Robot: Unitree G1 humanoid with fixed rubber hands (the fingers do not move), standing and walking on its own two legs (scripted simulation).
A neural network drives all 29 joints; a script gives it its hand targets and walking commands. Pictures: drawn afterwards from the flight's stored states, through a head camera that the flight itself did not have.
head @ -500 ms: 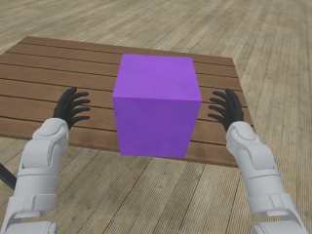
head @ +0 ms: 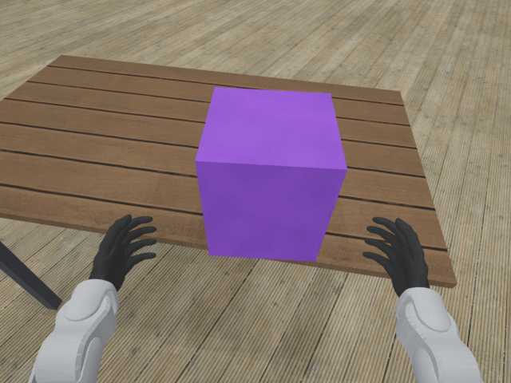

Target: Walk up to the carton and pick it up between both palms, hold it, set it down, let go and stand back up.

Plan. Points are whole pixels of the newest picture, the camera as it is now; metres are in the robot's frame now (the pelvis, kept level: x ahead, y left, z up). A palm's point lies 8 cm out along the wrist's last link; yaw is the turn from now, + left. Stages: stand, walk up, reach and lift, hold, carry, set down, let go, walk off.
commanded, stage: set down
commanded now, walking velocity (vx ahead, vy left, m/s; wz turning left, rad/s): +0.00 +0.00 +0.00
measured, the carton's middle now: (267, 178) +0.46 -0.01 +0.06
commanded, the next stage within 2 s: let go in 1.50 s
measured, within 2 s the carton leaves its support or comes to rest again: neither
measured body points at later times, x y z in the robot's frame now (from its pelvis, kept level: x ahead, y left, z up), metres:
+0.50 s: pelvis +0.02 +0.00 +0.00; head +0.01 +0.00 +0.45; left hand +0.21 +0.23 +0.01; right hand +0.21 -0.21 +0.01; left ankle +0.01 +0.12 -0.75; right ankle +0.01 -0.10 -0.75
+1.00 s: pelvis +0.03 +0.00 +0.00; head +0.02 +0.01 +0.45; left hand +0.19 +0.24 -0.06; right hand +0.20 -0.22 -0.05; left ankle +0.01 +0.12 -0.75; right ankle +0.01 -0.10 -0.75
